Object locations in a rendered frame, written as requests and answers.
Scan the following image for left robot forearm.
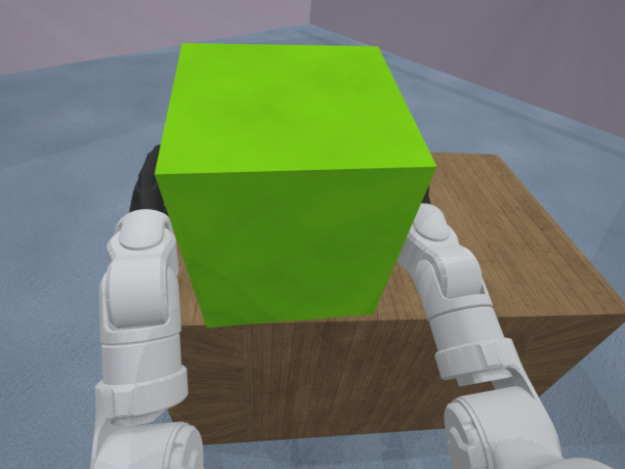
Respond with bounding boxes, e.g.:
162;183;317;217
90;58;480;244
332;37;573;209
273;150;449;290
90;209;188;469

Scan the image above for robot right hand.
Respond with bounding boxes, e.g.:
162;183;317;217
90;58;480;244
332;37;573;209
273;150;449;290
422;187;431;204

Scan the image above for robot right upper arm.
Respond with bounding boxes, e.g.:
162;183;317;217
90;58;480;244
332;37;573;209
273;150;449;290
444;386;613;469

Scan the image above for pedestal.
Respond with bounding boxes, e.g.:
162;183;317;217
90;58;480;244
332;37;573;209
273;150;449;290
168;152;625;445

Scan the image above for robot left upper arm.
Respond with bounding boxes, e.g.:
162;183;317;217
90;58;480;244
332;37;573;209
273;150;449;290
94;421;204;469

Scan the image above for robot left hand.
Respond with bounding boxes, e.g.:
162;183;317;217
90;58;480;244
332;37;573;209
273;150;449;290
129;144;169;216

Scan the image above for carton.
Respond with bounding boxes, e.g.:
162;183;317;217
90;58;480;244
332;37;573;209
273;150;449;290
154;43;437;327

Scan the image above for right robot forearm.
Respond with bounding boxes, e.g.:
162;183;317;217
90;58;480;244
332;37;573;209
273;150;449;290
397;203;562;454

